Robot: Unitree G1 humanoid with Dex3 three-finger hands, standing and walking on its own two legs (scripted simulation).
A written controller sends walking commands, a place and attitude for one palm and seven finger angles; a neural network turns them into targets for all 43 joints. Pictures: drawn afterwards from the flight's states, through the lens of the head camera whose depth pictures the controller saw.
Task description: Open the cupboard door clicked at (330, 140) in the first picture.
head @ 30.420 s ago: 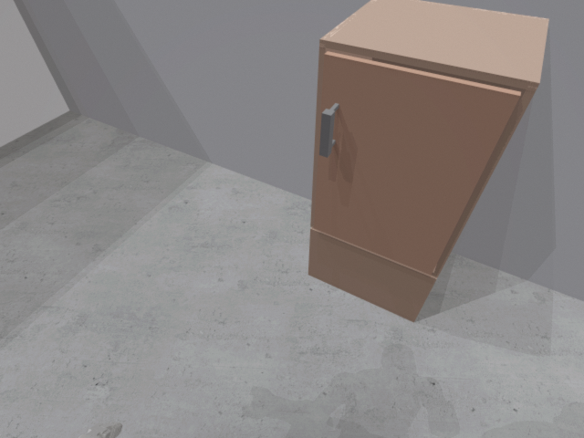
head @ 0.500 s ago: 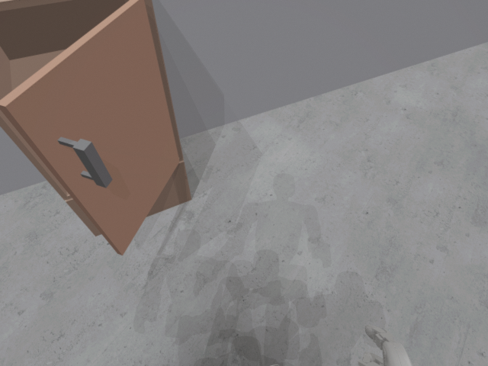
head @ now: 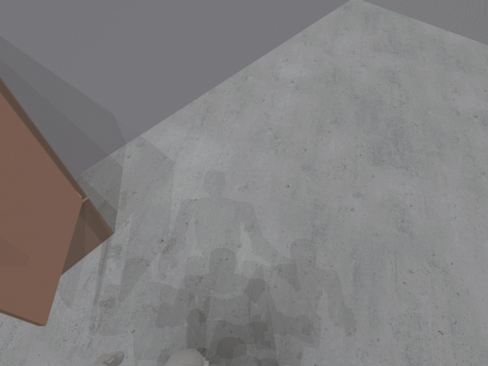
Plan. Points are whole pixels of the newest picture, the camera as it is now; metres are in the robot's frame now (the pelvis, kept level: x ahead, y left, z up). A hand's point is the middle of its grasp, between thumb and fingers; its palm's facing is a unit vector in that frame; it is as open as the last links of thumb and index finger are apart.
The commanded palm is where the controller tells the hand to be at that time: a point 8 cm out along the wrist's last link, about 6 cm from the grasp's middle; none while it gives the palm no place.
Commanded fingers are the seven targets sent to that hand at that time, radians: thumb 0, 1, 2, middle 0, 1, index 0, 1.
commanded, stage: walk to a spot facing it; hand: left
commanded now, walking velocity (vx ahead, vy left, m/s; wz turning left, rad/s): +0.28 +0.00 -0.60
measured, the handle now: out of the picture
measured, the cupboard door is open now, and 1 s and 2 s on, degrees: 45 45 45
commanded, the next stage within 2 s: turn to face it in 1.52 s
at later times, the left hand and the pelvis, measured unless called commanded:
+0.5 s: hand (221, 259) +0.34 +0.07 -0.16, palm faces -0.39 -0.90 -0.21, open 7.4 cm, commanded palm none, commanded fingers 0.00 0.90 0.90 -0.20 -0.30 -0.20 -0.30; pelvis +0.13 -0.06 -0.02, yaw -19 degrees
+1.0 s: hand (224, 262) +0.34 +0.06 -0.18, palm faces -0.34 -0.93 -0.15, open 7.4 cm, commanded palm none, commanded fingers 0.00 0.90 0.90 -0.20 -0.30 -0.20 -0.30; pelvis +0.34 -0.13 -0.01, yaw -28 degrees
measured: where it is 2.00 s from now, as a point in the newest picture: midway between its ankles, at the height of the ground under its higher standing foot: (326, 252)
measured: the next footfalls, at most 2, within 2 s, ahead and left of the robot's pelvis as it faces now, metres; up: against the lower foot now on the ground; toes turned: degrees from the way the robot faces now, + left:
left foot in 0.06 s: +0.06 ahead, +0.13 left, +0.00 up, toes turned +2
right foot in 0.46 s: +0.20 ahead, -0.17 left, +0.00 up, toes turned -25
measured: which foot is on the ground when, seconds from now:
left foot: up 0.00-0.04, down 0.06-0.48, up 0.50-0.98, down 1.00-1.00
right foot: down 0.00-0.06, up 0.08-0.44, down 0.46-1.00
